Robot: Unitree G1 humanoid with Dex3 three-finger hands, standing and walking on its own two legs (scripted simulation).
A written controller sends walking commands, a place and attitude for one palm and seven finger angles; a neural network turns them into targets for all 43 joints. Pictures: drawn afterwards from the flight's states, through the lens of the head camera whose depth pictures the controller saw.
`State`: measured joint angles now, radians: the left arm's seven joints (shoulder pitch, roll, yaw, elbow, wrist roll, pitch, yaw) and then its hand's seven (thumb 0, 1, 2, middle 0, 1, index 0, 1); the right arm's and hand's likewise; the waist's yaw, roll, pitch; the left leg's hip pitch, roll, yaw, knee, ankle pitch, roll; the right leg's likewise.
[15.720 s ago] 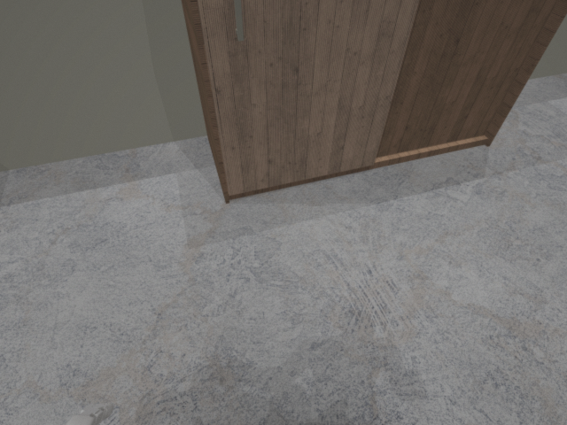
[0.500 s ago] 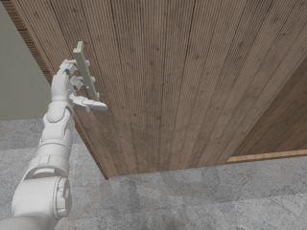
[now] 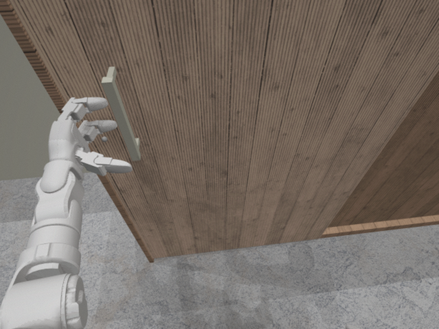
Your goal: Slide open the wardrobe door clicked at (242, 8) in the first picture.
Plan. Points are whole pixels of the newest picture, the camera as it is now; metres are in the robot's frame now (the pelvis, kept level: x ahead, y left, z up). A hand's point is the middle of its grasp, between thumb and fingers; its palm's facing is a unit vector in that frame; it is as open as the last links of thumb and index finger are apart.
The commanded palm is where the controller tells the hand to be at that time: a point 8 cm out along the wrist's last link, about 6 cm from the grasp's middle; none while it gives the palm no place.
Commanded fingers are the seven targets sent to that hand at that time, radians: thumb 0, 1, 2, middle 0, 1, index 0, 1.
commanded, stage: move the hooked fingers beside the handle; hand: left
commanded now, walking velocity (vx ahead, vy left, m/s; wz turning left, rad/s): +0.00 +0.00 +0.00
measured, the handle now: (125, 118) +0.48 +0.20 +0.12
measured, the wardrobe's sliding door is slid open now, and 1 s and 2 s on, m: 0.00 0.00 0.00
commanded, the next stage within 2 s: feel for the door with the fingertips in 1.74 s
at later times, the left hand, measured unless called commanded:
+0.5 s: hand (95, 141) +0.41 +0.23 +0.13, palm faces +0.14 -0.99 +0.00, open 14.0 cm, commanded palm +0.38 +0.28 +0.13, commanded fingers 0.00 -0.50 0.30 -0.30 -1.20 -0.30 -1.20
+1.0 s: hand (86, 146) +0.40 +0.24 +0.13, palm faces +0.14 -0.99 +0.00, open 14.0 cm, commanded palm +0.37 +0.29 +0.13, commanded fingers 0.00 -0.50 0.30 -0.30 -1.20 -0.30 -1.20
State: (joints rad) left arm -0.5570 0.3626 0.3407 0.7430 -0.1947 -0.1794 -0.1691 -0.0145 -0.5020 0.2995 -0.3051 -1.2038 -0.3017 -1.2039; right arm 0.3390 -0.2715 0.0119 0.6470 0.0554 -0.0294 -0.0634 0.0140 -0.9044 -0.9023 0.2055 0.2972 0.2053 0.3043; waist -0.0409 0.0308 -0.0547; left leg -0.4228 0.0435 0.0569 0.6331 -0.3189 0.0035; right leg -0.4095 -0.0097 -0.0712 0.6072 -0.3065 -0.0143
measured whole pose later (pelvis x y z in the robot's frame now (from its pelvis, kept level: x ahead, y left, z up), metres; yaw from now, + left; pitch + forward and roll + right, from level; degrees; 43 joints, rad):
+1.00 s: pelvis -0.01 +0.01 +0.00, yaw +1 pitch +5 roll -1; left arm -0.54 0.38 0.34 0.71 -0.21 -0.14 -0.21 -0.01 -0.50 0.30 -0.30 -1.20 -0.30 -1.20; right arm 0.30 -0.27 0.03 0.64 0.05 -0.06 -0.08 0.01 -0.90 -0.90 0.21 0.30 0.21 0.30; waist -0.02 0.03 -0.05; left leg -0.42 0.03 0.05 0.63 -0.31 0.02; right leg -0.40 -0.02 -0.08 0.60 -0.30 0.00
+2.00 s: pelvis +0.00 +0.01 +0.00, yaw +1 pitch +5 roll -1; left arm -0.50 0.36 0.32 0.65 -0.22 -0.10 -0.22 -0.01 -0.50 0.30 -0.30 -1.20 -0.29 -1.20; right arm 0.27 -0.26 0.03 0.62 0.05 -0.06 -0.08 0.01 -0.90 -0.90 0.21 0.30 0.21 0.30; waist -0.01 0.03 -0.06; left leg -0.42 0.03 0.04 0.64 -0.31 0.02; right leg -0.39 -0.02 -0.08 0.60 -0.30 0.00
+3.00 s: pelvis -0.01 +0.00 +0.00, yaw +0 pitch +8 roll -1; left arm -0.68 0.38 0.33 0.88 -0.17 -0.20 -0.17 -0.01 -0.50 0.30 -0.33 -1.23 -0.32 -1.21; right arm 0.33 -0.27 0.02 0.66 0.04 -0.03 -0.05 0.01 -0.90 -0.90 0.21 0.30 0.21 0.30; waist -0.05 0.03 -0.06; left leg -0.47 0.04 0.04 0.65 -0.31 0.01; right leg -0.45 -0.01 -0.08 0.62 -0.30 -0.01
